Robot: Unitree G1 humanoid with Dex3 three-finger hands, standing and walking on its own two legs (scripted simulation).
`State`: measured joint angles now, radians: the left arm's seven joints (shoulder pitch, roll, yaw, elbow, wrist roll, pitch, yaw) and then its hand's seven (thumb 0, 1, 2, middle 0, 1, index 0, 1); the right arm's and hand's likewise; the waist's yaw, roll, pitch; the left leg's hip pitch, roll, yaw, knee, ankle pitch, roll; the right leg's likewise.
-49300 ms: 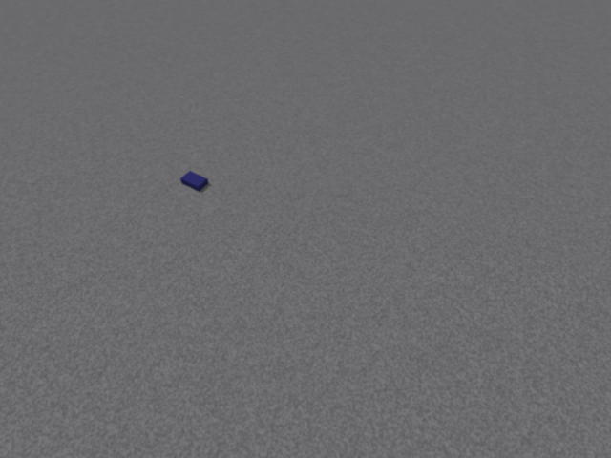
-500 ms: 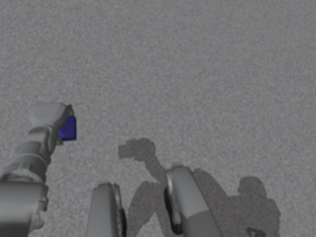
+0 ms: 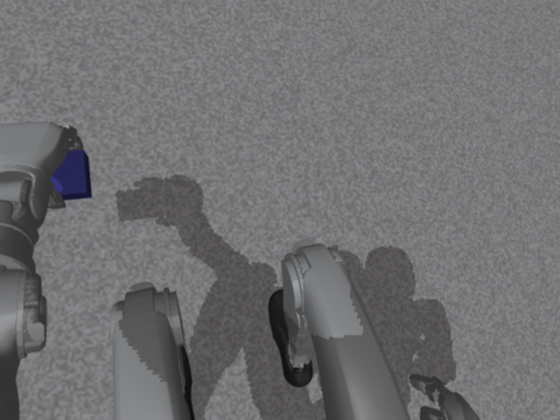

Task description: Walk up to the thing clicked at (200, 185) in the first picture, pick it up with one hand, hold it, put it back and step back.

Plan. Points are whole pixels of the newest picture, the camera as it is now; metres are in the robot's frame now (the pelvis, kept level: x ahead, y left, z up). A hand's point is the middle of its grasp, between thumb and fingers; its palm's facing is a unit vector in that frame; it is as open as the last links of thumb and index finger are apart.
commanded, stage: crouch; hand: left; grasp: from above
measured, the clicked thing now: (45, 177) +0.50 +0.24 -0.21
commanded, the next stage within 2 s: lower in 0.78 s
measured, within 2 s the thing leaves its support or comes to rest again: neither
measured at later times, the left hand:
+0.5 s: hand (64, 178) +0.51 +0.22 -0.24, palm faces -0.48 +0.01 -0.88, open 9.4 cm
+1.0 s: hand (68, 177) +0.52 +0.22 -0.27, palm faces -0.47 +0.01 -0.88, open 9.4 cm
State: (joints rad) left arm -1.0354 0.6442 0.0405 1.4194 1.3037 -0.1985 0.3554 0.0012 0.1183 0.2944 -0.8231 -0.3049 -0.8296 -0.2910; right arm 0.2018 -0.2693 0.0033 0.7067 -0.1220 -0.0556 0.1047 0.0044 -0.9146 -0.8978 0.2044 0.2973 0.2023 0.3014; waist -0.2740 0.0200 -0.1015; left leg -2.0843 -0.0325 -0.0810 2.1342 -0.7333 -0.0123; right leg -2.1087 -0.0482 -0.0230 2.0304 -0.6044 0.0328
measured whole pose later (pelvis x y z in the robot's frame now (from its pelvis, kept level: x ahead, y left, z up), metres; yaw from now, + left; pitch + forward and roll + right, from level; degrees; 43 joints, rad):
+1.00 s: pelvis -0.01 +0.01 -0.09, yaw -4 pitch +35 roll -10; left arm -1.19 0.85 0.03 1.57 1.35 -0.22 0.36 0.00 0.13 0.23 -0.84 -0.28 -0.85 -0.27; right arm 0.21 -0.31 0.15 0.67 -0.15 -0.05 0.14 0.00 -0.92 -0.90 0.20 0.30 0.20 0.30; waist -0.38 -0.02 0.04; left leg -2.32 -0.04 -0.13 2.42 -0.72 0.00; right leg -2.31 -0.03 -0.06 2.25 -0.56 0.05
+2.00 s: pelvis -0.02 +0.01 -0.10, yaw -9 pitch +31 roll -15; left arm -1.21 1.05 0.07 1.68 1.39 -0.23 0.50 0.00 0.17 0.20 -0.83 -0.26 -0.83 -0.25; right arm 0.18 -0.37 0.29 0.57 -0.21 -0.15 0.17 0.00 -0.90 -0.89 0.21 0.30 0.20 0.30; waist -0.48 -0.13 0.19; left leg -2.34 -0.03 -0.21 2.51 -0.73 0.01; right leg -2.29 -0.01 -0.13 2.26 -0.54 0.07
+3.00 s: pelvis -0.02 +0.02 -0.10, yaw -11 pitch +30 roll -16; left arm -1.21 1.10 0.03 1.70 1.34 -0.24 0.50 0.00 -0.10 0.65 -0.44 -0.64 -0.45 -0.64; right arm 0.15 -0.36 0.38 0.57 -0.22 -0.16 0.17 0.00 -0.90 -0.89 0.21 0.30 0.20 0.30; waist -0.50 -0.13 0.20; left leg -2.35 -0.03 -0.23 2.52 -0.72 0.02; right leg -2.28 0.00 -0.14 2.25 -0.52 0.08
